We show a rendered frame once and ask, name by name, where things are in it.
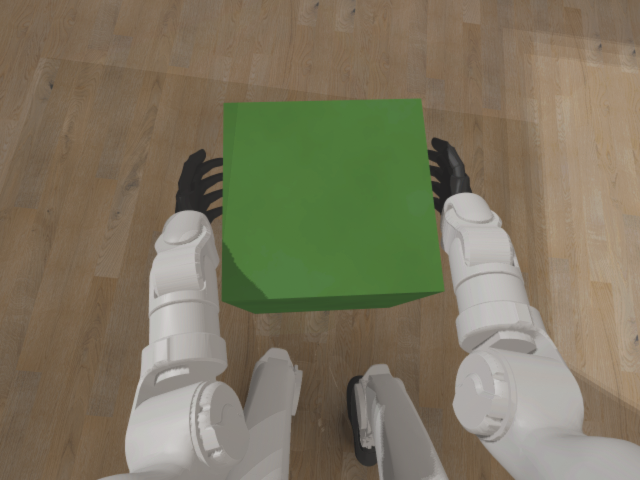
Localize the carton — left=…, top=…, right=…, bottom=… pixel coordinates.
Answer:
left=222, top=98, right=445, bottom=314

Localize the left robot hand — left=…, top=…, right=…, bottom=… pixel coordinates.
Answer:
left=175, top=149, right=223, bottom=224

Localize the left robot shin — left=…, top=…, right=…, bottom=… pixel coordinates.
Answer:
left=249, top=348, right=293, bottom=388

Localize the right robot hand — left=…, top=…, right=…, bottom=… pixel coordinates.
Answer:
left=428, top=137, right=472, bottom=215

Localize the left robot upper arm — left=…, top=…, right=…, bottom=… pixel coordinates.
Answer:
left=98, top=380, right=250, bottom=480

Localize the right robot shin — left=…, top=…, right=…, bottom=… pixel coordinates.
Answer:
left=359, top=364, right=406, bottom=447

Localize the robot shin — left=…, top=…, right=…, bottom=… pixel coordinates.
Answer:
left=249, top=348, right=293, bottom=388
left=359, top=364, right=406, bottom=447

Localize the robot left forearm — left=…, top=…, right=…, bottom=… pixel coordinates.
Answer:
left=125, top=210, right=228, bottom=468

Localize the robot right forearm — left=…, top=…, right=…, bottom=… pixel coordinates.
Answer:
left=440, top=193, right=584, bottom=420

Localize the right robot upper arm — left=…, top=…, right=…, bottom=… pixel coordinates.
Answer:
left=453, top=347, right=640, bottom=480

